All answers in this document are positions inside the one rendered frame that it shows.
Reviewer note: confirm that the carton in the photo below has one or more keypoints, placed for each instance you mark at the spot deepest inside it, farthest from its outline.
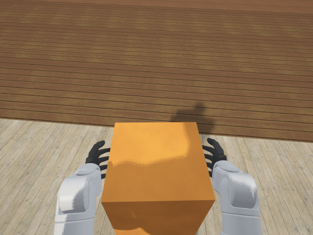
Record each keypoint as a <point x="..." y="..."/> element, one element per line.
<point x="157" y="181"/>

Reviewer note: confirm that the left robot forearm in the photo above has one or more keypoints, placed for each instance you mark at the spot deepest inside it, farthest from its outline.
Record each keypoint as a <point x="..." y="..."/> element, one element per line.
<point x="76" y="201"/>

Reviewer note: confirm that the robot left hand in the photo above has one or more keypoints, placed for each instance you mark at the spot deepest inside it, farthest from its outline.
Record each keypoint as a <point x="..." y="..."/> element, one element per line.
<point x="94" y="154"/>

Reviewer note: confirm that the right robot forearm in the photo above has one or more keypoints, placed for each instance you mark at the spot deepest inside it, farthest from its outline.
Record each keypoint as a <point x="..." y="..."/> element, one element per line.
<point x="239" y="200"/>

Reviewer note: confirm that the robot right hand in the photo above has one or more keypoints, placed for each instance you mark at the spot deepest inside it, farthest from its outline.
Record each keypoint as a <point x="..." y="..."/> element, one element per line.
<point x="217" y="151"/>

